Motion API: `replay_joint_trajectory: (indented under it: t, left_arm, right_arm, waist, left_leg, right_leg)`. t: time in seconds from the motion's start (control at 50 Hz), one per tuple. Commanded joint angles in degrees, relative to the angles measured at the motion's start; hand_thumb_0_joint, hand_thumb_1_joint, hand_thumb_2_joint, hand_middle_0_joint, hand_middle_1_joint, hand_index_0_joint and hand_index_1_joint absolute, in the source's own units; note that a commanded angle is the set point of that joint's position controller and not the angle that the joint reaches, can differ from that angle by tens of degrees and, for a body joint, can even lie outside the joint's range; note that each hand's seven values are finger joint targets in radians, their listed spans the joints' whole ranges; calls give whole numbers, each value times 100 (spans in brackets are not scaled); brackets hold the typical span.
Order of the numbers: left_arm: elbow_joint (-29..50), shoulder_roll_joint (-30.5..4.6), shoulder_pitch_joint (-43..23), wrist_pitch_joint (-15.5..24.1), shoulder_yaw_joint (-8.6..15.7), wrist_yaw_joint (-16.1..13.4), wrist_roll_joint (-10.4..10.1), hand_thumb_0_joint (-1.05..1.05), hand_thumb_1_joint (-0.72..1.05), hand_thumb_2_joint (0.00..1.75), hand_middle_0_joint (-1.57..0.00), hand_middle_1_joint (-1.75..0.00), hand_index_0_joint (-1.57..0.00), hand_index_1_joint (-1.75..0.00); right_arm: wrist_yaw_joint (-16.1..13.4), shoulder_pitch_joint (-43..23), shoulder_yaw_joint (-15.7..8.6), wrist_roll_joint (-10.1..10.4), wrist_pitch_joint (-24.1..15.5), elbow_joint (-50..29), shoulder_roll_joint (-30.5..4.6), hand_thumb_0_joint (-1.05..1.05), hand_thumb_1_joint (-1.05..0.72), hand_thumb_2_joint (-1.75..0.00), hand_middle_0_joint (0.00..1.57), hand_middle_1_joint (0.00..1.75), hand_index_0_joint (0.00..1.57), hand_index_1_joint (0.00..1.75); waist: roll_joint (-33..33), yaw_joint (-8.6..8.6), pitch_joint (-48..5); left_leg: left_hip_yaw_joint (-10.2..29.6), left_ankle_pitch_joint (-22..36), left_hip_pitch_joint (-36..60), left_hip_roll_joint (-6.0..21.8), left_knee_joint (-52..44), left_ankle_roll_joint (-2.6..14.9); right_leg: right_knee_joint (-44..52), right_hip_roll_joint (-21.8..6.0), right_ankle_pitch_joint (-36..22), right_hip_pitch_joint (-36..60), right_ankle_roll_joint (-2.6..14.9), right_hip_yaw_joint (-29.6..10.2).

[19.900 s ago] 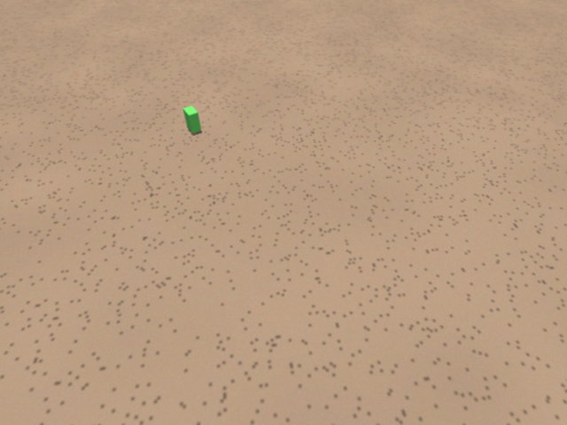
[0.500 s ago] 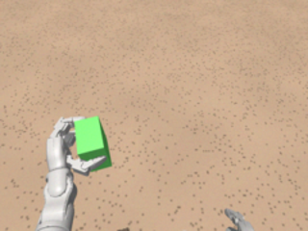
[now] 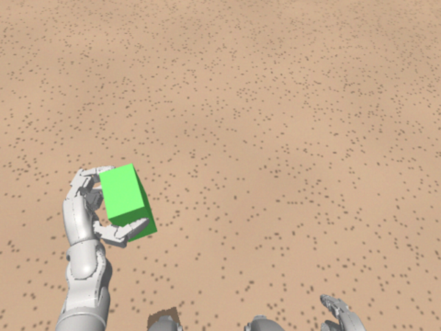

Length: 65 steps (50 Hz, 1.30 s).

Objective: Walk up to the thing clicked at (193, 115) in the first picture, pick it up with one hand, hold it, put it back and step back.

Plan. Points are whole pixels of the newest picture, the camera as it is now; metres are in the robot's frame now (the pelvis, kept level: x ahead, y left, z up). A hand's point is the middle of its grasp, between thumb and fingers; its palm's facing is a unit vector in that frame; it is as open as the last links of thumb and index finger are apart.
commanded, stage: crouch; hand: left
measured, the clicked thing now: (130, 204) +0.36 +0.16 -0.01
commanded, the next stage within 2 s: lower in 1.50 s
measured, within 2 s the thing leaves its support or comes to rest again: neither
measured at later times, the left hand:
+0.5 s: hand (127, 235) +0.38 +0.22 -0.23, palm faces +0.38 -0.92 -0.04, open 12.4 cm
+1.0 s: hand (134, 253) +0.39 +0.24 -0.42, palm faces +0.37 -0.93 -0.04, open 12.4 cm
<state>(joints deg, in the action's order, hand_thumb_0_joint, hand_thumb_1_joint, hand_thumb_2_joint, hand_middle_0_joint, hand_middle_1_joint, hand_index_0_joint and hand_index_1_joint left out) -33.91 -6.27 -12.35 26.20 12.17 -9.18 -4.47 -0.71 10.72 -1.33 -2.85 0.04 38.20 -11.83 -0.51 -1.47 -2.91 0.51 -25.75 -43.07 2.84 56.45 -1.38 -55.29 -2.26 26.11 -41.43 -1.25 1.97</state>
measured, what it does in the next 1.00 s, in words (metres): lowers itself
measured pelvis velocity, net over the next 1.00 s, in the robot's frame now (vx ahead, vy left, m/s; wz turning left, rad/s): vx -0.09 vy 0.01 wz -0.10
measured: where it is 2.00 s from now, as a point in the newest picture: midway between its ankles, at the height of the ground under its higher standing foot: outside the picture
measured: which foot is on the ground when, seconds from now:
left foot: down 0.00-1.00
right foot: down 0.00-1.00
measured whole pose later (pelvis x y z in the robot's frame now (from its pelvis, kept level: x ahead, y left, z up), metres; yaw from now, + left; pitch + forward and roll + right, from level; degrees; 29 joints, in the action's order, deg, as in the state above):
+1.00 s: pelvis -0.09 +0.01 -0.35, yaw -6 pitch +30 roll -7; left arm -69.8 -28.1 -41.1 46.2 33.0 -2.6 -1.4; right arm 5.5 3.7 5.2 -9.1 2.3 41.5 -15.3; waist -2.4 -9.7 -2.8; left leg 8.6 -38.5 -125.0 2.1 133.2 -1.8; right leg -129.2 -0.7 38.3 -120.9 -2.0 3.1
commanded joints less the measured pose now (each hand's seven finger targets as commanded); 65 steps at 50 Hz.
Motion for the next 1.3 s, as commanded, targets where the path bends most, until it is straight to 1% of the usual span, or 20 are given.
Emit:
replay_joint_trajectory:
  t: [0.0, 0.1, 0.14, 0.18, 0.24, 0.28, 0.36, 0.38, 0.42, 0.46, 0.56, 0.66, 0.72, 0.82, 0.88, 0.96, 1.0, 1.1, 1.26, 1.28]
  left_arm:
    - [617, -848, -1939, 1080, 358, 43, 40, 0, -11, 127, -126, -145, -128, -146]
    - [-258, -840, -2098, 1742, 396, 134, 44, 0, -6, 129, -126, -146, -128, -146]
    - [-291, -1203, -2414, 1977, 621, 143, 44, 0, -5, 131, -126, -146, -127, -147]
    - [-453, -1169, -2620, 2136, 615, 159, -13, 0, -8, 130, -124, -144, -125, -145]
    - [-493, -1494, -2980, 2315, 869, 117, -35, 0, -7, 130, -122, -143, -123, -144]
    - [-626, -1801, -3007, 2387, 1147, 134, -22, 0, -9, 131, -123, -144, -124, -145]
    - [-1011, -1787, -3352, 2456, 1181, 230, -7, 0, -7, 134, -124, -145, -125, -147]
    - [-1106, -1992, -3325, 2469, 1351, 267, -19, 0, -6, 135, -125, -145, -125, -148]
    - [-1311, -1874, -3650, 2482, 1204, 359, 22, 0, -5, 136, -125, -147, -125, -149]
    - [-1655, -2164, -3611, 2496, 1476, 370, 46, 0, -4, 136, -124, -146, -125, -148]
    - [-2080, -2604, -4015, 2609, 1740, 447, 54, 0, -10, 135, -123, -147, -124, -149]
    - [-2169, -3234, -4369, 2677, 2055, 549, 185, 0, -7, 136, -123, -147, -124, -149]
    - [-2102, -3136, -4753, 2675, 1918, 585, 206, 0, -9, 135, -124, -148, -125, -149]
    - [-2367, -3555, -4725, 2595, 2074, 643, 305, 0, -9, 130, -121, -144, -122, -145]
    - [-2297, -3411, -4704, 2574, 2073, 663, 240, 0, -7, 129, -120, -143, -122, -144]
    - [-2303, -3720, -4638, 2565, 2257, 657, 229, 0, -5, 130, -121, -144, -123, -145]
    - [-2392, -3533, -4580, 2563, 2160, 656, 210, 0, -4, 131, -123, -146, -125, -146]
    - [-2277, -3915, -4614, 2634, 2326, 649, 253, 0, 1, 132, -121, -145, -123, -145]
    - [-2337, -3904, -4407, 2686, 2312, 695, 194, 0, 7, 132, -121, -145, -124, -145]
    - [-2279, -4107, -4310, 2696, 2461, 690, 182, 0, 7, 131, -121, -144, -124, -144]
  right_arm:
    - [19, 116, -315, -109, -164, -400, -747, 0, -87, -90, 20, 30, 20, 30]
    - [152, 59, -299, -187, -173, -401, -851, 0, -87, -90, 20, 30, 20, 30]
    - [198, 45, -290, -208, -164, -395, -909, 0, -87, -90, 20, 30, 20, 30]
    - [262, 56, -289, -216, -158, -390, -974, 0, -87, -90, 20, 30, 20, 30]
    - [305, 92, -265, -259, -125, -319, -1035, 0, -88, -90, 20, 30, 20, 30]
    - [349, 91, -250, -267, -85, -297, -1118, 0, -89, -91, 20, 30, 20, 30]
    - [424, 196, -249, -316, -13, -164, -1188, 0, -90, -91, 20, 30, 20, 30]
    - [443, 186, -249, -303, -3, -148, -1224, 0, -91, -91, 20, 30, 20, 30]
    - [481, 253, -254, -341, 25, -86, -1267, 0, -90, -91, 20, 30, 20, 30]
    - [499, 234, -216, -357, 49, -35, -1288, 0, -90, -91, 20, 30, 20, 30]
    - [549, 81, -93, -406, 62, -97, -1277, 0, -91, -91, 20, 30, 20, 30]
    - [562, 53, -39, -477, 71, -10, -1391, 0, -91, -91, 20, 30, 20, 30]
    - [549, -16, 0, -513, 73, 12, -1401, 0, -92, -91, 20, 30, 20, 30]
    - [525, 11, 88, -567, 109, 53, -1566, 0, -91, -91, 20, 30, 20, 30]
    - [538, -24, 162, -614, 125, 50, -1641, 0, -91, -91, 20, 30, 20, 30]
    - [543, -67, 279, -661, 168, 59, -1710, 0, -90, -91, 20, 30, 20, 30]
    - [566, -101, 332, -688, 165, 52, -1731, 0, -90, -91, 20, 30, 20, 30]
    - [588, -98, 471, -781, 240, 73, -1841, 0, -89, -91, 20, 30, 20, 30]
    - [658, -187, 657, -910, 307, 80, -2005, 0, -89, -90, 20, 30, 20, 30]
    - [658, -137, 665, -908, 322, 95, -2039, 0, -89, -90, 20, 30, 20, 30]
  waist:
    - [70, -150, -1987]
    - [177, -210, -2612]
    - [308, -148, -3062]
    - [339, -212, -3228]
    - [384, -257, -3722]
    - [588, -147, -3986]
    - [516, -367, -4218]
    - [522, -320, -4303]
    - [748, -483, -4320]
    - [632, -425, -4243]
    - [452, -507, -4189]
    - [802, -460, -4380]
    - [903, -638, -4171]
    - [1175, -679, -4120]
    - [1295, -719, -3953]
    - [1264, -751, -3701]
    - [1235, -840, -3508]
    - [1422, -875, -3424]
    - [1574, -1051, -3193]
    - [1561, -964, -3257]
  left_leg:
    - [5, 1338, 224, -181, 142, 144]
    - [133, 793, -845, -188, 1136, 141]
    - [116, 675, -1269, -189, 1579, 164]
    - [164, 486, -1592, -176, 1859, 148]
    - [170, 691, -2099, -175, 2428, 162]
    - [242, 929, -2053, -170, 2655, 135]
    - [266, 959, -2691, -159, 3320, 169]
    - [285, 945, -2728, -155, 3435, 167]
    - [311, 819, -2854, -138, 3685, 142]
    - [303, 658, -3279, -144, 3926, 145]
    - [173, -149, -4593, -159, 4627, 179]
    - [128, -352, -4890, -140, 5144, 158]
    - [103, -873, -5220, -133, 5345, 149]
    - [189, -861, -5315, -120, 5663, 127]
    - [304, -892, -5354, -120, 5790, 107]
    - [335, -961, -5761, -120, 6079, 128]
    - [404, -1047, -5855, -105, 6190, 131]
    - [466, -890, -5966, -96, 6463, 115]
    - [622, -820, -6025, -75, 6792, 82]
    - [622, -782, -6080, -85, 6806, 82]
  right_leg:
    - [-84, 187, -1652, -119, 156, -15]
    - [-1109, 228, -965, -1399, 225, 25]
    - [-1439, 216, -833, -1679, 214, -77]
    - [-1791, 245, -623, -2122, 241, -34]
    - [-2293, 242, -814, -2386, 221, -71]
    - [-2722, 257, -885, -2844, 271, 42]
    - [-3251, 280, -988, -3317, 250, 37]
    - [-3400, 299, -914, -3512, 265, 65]
    - [-3697, 298, -728, -4020, 296, 115]
    - [-3934, 297, -590, -4144, 289, 155]
    - [-4362, 306, 68, -4381, 221, 17]
    - [-4960, 341, 280, -4863, 241, 89]
    - [-5162, 359, 690, -5218, 235, 139]
    - [-5677, 381, 602, -5694, 261, 389]
    - [-5938, 373, 589, -6004, 274, 521]
    - [-6158, 402, 612, -6094, 256, 588]
    - [-6265, 412, 631, -6239, 251, 648]
    - [-6490, 443, 474, -6307, 254, 698]
    - [-6788, 468, 342, -6476, 244, 860]
    - [-6805, 476, 320, -6390, 247, 863]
